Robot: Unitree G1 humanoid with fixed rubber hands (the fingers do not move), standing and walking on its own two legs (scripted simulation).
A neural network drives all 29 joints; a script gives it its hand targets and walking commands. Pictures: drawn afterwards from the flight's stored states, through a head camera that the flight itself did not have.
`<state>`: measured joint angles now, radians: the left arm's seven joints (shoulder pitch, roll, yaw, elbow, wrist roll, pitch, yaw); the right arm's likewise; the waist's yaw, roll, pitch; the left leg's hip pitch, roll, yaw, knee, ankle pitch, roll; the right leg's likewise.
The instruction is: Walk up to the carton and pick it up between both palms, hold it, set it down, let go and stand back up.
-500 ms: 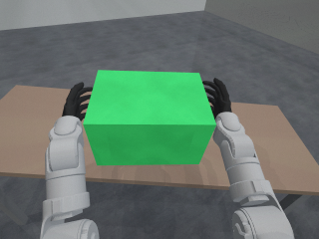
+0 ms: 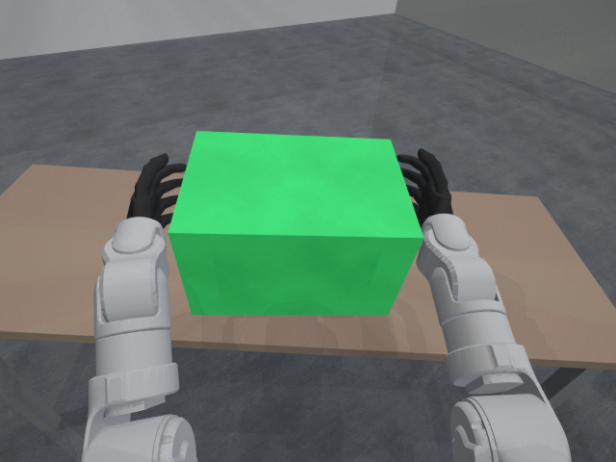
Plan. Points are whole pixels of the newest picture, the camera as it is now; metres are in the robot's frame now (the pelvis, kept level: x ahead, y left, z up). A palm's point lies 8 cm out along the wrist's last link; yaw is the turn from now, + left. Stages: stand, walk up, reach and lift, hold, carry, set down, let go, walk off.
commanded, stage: hold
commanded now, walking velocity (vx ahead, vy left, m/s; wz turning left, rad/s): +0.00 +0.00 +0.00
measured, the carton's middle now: (294, 224) +0.38 +0.00 +0.14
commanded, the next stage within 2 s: none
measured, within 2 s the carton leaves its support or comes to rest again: neither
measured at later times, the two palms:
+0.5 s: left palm (137, 227) +0.35 +0.19 +0.17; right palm (423, 216) +0.36 -0.16 +0.18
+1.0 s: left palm (142, 223) +0.35 +0.18 +0.17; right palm (427, 208) +0.36 -0.17 +0.18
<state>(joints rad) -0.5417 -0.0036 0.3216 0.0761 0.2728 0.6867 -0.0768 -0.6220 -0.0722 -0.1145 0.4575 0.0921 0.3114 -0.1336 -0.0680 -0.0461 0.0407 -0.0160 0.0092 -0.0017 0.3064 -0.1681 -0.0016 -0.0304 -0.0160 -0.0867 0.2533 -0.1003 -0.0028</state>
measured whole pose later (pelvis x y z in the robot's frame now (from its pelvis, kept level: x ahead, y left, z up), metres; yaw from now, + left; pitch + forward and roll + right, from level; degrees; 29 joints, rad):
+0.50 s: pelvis +0.00 +0.00 +0.00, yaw +1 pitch -8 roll -1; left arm -0.51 0.01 0.31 0.05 0.27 0.69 -0.09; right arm -0.59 -0.06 -0.10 0.43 0.11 0.30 -0.15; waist -0.08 -0.06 0.05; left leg 0.00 0.00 -0.01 0.32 -0.17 0.00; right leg -0.01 -0.02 -0.10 0.25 -0.10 0.00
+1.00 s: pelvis +0.01 +0.00 +0.00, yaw +1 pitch -8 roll -1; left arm -0.51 0.00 0.33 0.06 0.28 0.68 -0.10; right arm -0.61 -0.07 -0.08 0.45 0.11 0.31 -0.15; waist -0.08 -0.06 0.04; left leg 0.01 0.01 -0.01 0.31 -0.18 -0.01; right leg 0.01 -0.01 -0.10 0.25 -0.11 0.00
